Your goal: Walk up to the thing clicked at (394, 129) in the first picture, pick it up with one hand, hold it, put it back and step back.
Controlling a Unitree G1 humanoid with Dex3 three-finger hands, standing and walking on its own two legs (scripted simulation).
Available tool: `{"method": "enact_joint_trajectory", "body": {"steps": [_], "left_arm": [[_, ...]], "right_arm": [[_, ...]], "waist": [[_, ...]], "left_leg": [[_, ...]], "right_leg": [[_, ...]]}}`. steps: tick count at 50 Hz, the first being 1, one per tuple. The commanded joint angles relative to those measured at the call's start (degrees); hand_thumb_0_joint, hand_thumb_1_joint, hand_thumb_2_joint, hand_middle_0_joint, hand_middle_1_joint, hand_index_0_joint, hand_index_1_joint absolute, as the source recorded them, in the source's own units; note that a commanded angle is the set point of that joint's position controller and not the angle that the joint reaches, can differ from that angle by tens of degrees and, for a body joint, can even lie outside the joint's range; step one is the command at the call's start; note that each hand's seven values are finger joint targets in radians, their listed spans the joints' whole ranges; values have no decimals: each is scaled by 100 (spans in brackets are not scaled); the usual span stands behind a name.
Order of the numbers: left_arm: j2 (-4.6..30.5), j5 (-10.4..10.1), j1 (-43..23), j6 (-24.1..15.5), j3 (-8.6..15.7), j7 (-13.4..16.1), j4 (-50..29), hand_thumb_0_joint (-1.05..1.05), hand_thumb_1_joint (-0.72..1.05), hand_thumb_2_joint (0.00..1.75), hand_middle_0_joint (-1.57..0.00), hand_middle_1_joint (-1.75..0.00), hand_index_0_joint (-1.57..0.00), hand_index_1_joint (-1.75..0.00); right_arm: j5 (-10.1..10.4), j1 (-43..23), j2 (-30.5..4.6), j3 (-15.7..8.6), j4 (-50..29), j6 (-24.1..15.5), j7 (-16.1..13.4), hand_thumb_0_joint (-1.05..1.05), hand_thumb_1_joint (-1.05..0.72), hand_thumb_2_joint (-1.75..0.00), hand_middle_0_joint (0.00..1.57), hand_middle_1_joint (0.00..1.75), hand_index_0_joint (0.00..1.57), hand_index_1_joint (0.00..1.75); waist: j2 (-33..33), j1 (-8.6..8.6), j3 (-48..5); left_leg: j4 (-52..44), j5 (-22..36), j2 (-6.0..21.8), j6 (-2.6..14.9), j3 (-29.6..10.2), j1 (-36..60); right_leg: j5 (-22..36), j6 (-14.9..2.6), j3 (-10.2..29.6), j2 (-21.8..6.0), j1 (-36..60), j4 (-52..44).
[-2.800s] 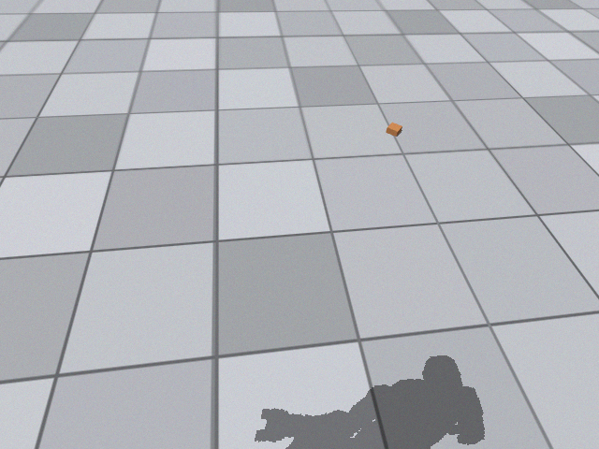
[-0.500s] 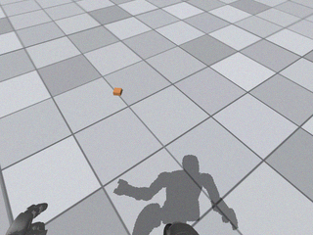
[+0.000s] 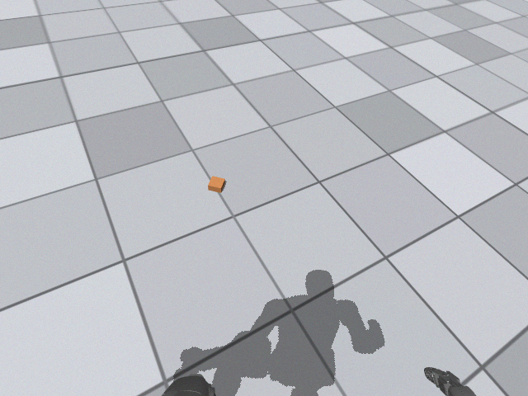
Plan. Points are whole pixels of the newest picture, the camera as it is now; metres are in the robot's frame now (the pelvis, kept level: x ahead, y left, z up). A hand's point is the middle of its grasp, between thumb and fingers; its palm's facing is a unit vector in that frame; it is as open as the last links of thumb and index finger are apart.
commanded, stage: walk up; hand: left
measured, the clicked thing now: (216, 184) +1.13 +0.21 -0.73
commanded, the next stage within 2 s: none
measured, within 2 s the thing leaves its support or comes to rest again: neither
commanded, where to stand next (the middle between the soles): +0.82 +0.01 m, yaw +0 degrees
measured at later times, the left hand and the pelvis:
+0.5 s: hand (136, 274) +0.32 +0.24 -0.10, palm faces -0.01 -0.91 -0.41, open 7.4 cm; pelvis +0.23 -0.04 +0.01, yaw +0 degrees
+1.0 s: hand (136, 221) +0.47 +0.29 -0.13, palm faces -0.03 -0.94 -0.33, open 7.4 cm; pelvis +0.43 +0.01 +0.02, yaw +1 degrees
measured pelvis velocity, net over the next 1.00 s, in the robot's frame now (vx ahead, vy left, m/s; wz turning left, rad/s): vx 0.43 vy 0.01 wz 0.02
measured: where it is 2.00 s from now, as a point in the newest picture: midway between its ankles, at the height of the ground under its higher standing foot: (251, 252)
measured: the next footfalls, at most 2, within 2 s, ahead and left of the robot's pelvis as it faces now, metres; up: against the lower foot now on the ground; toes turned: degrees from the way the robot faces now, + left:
right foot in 0.38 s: +0.33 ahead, -0.16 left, +0.00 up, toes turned -6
left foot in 0.80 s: +0.49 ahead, +0.12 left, +0.00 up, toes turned +7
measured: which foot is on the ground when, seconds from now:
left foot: down 0.00-0.40, up 0.42-0.78, down 0.80-1.00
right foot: up 0.00-0.36, down 0.38-0.82, up 0.84-1.00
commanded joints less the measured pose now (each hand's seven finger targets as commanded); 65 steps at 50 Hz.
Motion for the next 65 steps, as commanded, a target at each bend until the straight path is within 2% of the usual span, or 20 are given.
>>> {"method": "enact_joint_trajectory", "body": {"steps": [1, 5, 9, 18, 19, 20, 21, 26, 35, 39, 40, 41, 42, 46, 51, 60, 61, 62, 63, 65], "left_arm": [[1347, -39, -242, -213, 159, 164, -611, 0, 90, 90, -20, -30, -20, -30], [1095, -31, 117, -137, 172, -10, -328, 0, 90, 90, -20, -30, -20, -30], [961, 60, -415, -100, 218, -134, -520, 0, 90, 90, -20, -30, -20, -30], [1135, 90, -99, -232, 447, -71, -205, 0, 90, 90, -20, -30, -20, -30], [1458, 117, 506, -296, 565, 10, -131, 0, 90, 90, -20, -30, -20, -30], [2025, 77, 721, -331, 644, 67, -205, 0, 90, 90, -20, -30, -20, -30], [2011, -3, 497, -299, 583, 84, -269, 0, 90, 90, -20, -30, -20, -30], [1313, -23, -430, -282, 360, 133, -543, 0, 90, 90, -20, -30, -20, -30], [1442, 46, -468, -275, 407, 72, -761, 0, 90, 90, -20, -30, -20, -30], [1176, 98, -608, -211, 256, 76, -773, 0, 90, 90, -20, -30, -20, -30], [757, 54, -348, -198, 119, 71, -777, 0, 90, 90, -20, -30, -20, -30], [721, -40, -224, -167, 135, 95, -776, 0, 90, 90, -20, -30, -20, -30], [1230, 15, -478, -127, 199, 188, -652, 0, 90, 90, -20, -30, -20, -30], [1145, -48, 98, -59, 182, 93, -252, 0, 90, 90, -20, -30, -20, -30], [949, 64, -453, -28, 193, -32, -443, 0, 90, 90, -20, -30, -20, -30], [816, 53, -414, -158, 287, -34, -335, 0, 90, 90, -20, -30, -20, -30], [1013, 58, 106, -204, 374, 34, -213, 0, 90, 90, -20, -30, -20, -30], [1384, 98, 606, -261, 502, 112, -144, 0, 90, 90, -20, -30, -20, -30], [1918, 67, 697, -296, 589, 165, -292, 0, 90, 90, -20, -30, -20, -30], [1650, -63, 189, -240, 495, 173, -454, 0, 90, 90, -20, -30, -20, -30]], "right_arm": [[257, 1053, -1768, -536, -300, -101, -231, 0, -90, -90, 20, 30, 20, 30], [237, 402, -1369, -276, -422, -141, -257, 0, -90, -90, 20, 30, 20, 30], [193, 605, -1540, -297, -461, -178, -205, 0, -90, -90, 20, 30, 20, 30], [177, 510, -1224, -151, -523, -51, -196, 0, -90, -90, 20, 30, 20, 30], [181, 733, -883, -27, -530, -63, -198, 0, -90, -90, 20, 30, 20, 30], [214, 771, -837, -1, -625, -52, -208, 0, -90, -90, 20, 30, 20, 30], [156, 453, -1309, -119, -502, 18, -294, 0, -90, -90, 20, 30, 20, 30], [212, 930, -1146, -122, -35, 80, -204, 0, -90, -90, 20, 30, 20, 30], [90, 56, -999, -202, -277, 51, 18, 0, -90, -90, 20, 30, 20, 30], [77, 1203, -1345, -399, 91, -10, -83, 0, -90, -90, 20, 30, 20, 30], [17, 1786, -1764, -525, 173, -55, -171, 0, -90, -90, 20, 30, 20, 30], [86, 1747, -2100, -570, -64, -89, -208, 0, -90, -90, 20, 30, 20, 30], [218, 1438, -2074, -584, -123, -58, -214, 0, -90, -90, 20, 30, 20, 30], [228, 628, -1424, -286, -308, -110, -295, 0, -90, -90, 20, 30, 20, 30], [161, 867, -1498, -306, -377, -142, -292, 0, -90, -90, 20, 30, 20, 30], [191, 657, -1377, -248, -601, 12, -273, 0, -90, -90, 20, 30, 20, 30], [180, 727, -1177, -156, -623, 17, -282, 0, -90, -90, 20, 30, 20, 30], [196, 1005, -804, -23, -654, 7, -280, 0, -90, -90, 20, 30, 20, 30], [218, 1143, -763, 22, -682, 29, -265, 0, -90, -90, 20, 30, 20, 30], [201, 817, -1347, -139, -417, 124, -366, 0, -90, -90, 20, 30, 20, 30]], "waist": [[567, -698, -760], [833, -244, -169], [1010, -418, -65], [75, 142, -376], [-1046, 425, -696], [-1732, 452, -726], [-966, 448, -500], [-863, -161, -214], [-541, -19, -17], [449, -784, -482], [1748, -1018, -746], [2031, -891, -611], [1055, -789, -408], [955, -255, -31], [965, -457, 42], [478, -128, -235], [-33, 136, -568], [-1185, 307, -906], [-1670, 278, -910], [-498, 148, -381]], "left_leg": [[-2081, -1671, 2117, 1407, -3276, 2906], [-2179, -534, 1338, 1044, -1287, 1364], [-2316, -928, 1374, 1280, -1187, 1450], [-223, -635, 771, 598, -410, 187], [1547, -636, 213, 374, 74, -305], [2894, -2029, -496, 92, -12, -1560], [3317, -2172, -151, 82, -698, -1672], [2319, -954, 167, -43, -893, -770], [-24, -62, 265, -95, -233, 99], [-340, -551, -54, 167, -118, 2447], [-1209, -1894, 776, 538, -1587, 3053], [-2337, -2411, 2048, 1088, -4299, 3217], [-2281, -2410, 2224, 1432, -4321, 2471], [-2176, -979, 1364, 915, -1765, 1452], [-2206, -288, 1367, 1238, -1318, 1566], [-958, -16, 1023, 779, -686, 880], [44, 140, 770, 645, -490, 642], [1624, -467, 240, 422, -69, 64], [2687, -1983, -470, 116, -146, -1161], [3176, -1817, -7, 127, -951, -1346]], "right_leg": [[385, -148, 716, -41, -3274, 2688], [902, 30, 368, -484, -2324, 1347], [1114, 181, 61, -526, -2431, 58], [1557, -71, -228, -7, 509, -1450], [457, -288, 916, -762, 1152, -2171], [-209, -928, 3681, -2247, 1574, -3263], [-308, -1381, 4073, -2542, 1102, -3234], [1689, -979, 1039, -1323, -120, -3029], [546, -983, 474, -1423, -624, -2980], [1539, -611, -88, -1009, -1692, -979], [1632, -290, -537, -396, -2390, 1108], [-79, -90, -300, 444, -3491, 2005], [-107, -172, 420, -5, -3358, 2445], [974, -55, 462, -488, -2665, 1606], [1149, 188, 155, -532, -2622, 400], [2113, 20, -307, 14, -373, -1455], [1709, -82, -112, 3, 479, -1635], [618, -266, 1147, -864, 1100, -2387], [147, -810, 3749, -2235, 1571, -3192], [460, -1265, 3223, -2137, 834, -3053]]}}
